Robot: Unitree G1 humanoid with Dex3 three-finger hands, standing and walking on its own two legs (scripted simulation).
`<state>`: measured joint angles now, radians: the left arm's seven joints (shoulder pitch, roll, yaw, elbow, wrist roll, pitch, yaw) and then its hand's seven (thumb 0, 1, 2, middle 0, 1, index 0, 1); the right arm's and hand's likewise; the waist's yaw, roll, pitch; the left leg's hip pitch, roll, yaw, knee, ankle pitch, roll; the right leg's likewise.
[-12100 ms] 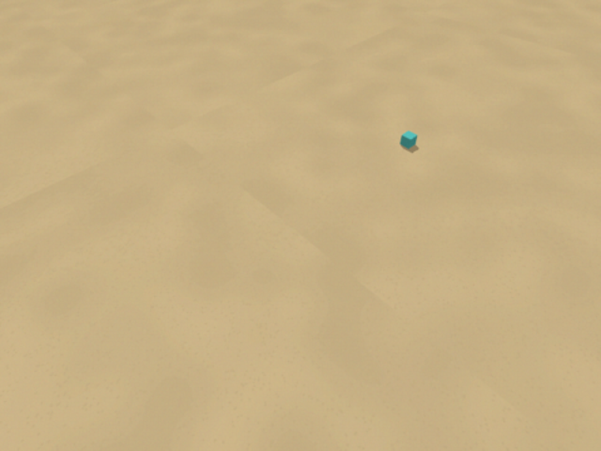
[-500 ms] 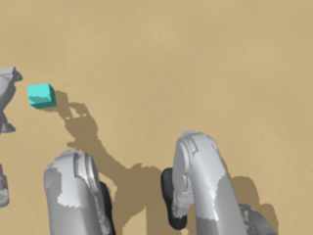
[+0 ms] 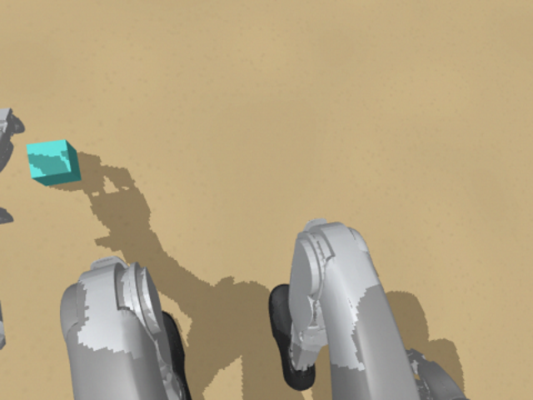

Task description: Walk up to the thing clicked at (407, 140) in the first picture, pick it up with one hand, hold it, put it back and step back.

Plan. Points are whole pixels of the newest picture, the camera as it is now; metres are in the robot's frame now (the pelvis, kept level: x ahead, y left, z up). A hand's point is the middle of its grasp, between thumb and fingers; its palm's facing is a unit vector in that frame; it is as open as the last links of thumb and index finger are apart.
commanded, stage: rise first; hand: left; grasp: from above
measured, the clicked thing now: (55, 163) +0.50 +0.32 -0.29
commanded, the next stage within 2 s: approach in 1.50 s
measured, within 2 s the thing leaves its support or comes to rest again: neither
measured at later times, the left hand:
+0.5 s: hand out of the picture +0.46 +0.35 -0.17, palm faces -0.47 -0.07 -0.88, open 14.0 cm
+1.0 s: hand out of the picture +0.46 +0.35 -0.17, palm faces -0.46 -0.07 -0.89, open 13.9 cm
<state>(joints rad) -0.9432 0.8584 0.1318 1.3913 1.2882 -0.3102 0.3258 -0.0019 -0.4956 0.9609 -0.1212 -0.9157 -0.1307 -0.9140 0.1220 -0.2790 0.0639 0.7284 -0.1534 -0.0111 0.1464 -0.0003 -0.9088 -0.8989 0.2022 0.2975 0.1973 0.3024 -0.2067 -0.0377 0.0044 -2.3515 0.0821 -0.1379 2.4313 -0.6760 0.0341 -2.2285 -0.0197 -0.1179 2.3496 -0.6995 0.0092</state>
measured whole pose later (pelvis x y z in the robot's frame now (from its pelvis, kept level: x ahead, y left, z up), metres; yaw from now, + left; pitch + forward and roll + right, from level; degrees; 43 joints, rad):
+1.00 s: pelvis +0.00 +0.00 -0.01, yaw -1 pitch +32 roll -11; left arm -1.00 0.93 0.13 1.44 1.30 -0.32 0.31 0.00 -0.48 0.97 -0.16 -0.90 -0.15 -0.92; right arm 0.13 -0.28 0.12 0.70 -0.16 -0.01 0.15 0.00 -0.91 -0.90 0.20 0.30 0.20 0.30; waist -0.25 -0.04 0.02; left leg -2.37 0.07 -0.16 2.45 -0.67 0.03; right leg -2.24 -0.01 -0.14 2.36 -0.69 0.01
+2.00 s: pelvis +0.00 +0.00 -0.01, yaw -2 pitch +33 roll -11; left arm -1.08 0.90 0.08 1.46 1.33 -0.28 0.35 0.00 -0.52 1.01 -0.11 -0.97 -0.12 -0.97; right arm 0.17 -0.28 0.14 0.67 -0.17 -0.03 0.15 0.00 -0.90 -0.89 0.20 0.30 0.20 0.30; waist -0.30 -0.04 0.02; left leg -2.39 0.07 -0.17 2.46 -0.67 0.03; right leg -2.25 -0.01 -0.14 2.35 -0.68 0.02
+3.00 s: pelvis -0.01 +0.00 -0.02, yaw -3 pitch +31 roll -11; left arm -1.14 1.01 0.08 1.66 1.35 -0.28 0.42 0.00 -0.53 1.05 -0.12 -0.95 -0.10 -0.97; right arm 0.16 -0.30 0.23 0.65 -0.20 -0.08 0.14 0.00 -0.90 -0.89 0.20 0.30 0.20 0.30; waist -0.35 -0.09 0.09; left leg -2.40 0.07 -0.19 2.49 -0.66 0.03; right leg -2.26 0.00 -0.15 2.37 -0.66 0.02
